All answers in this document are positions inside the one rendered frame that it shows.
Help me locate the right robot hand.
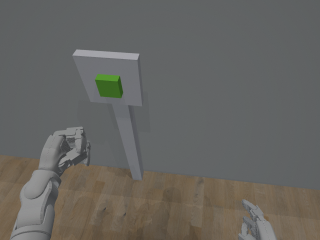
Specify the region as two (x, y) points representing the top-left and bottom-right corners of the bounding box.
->
(238, 199), (278, 240)

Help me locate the left robot hand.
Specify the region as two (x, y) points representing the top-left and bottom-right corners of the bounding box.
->
(38, 126), (91, 177)

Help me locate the button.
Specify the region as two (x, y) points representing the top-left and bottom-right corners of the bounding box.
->
(95, 74), (123, 98)

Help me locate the panel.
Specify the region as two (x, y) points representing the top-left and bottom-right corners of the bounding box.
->
(72, 49), (144, 181)

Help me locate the left robot forearm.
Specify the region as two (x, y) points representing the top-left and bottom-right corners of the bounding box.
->
(9, 169), (62, 240)

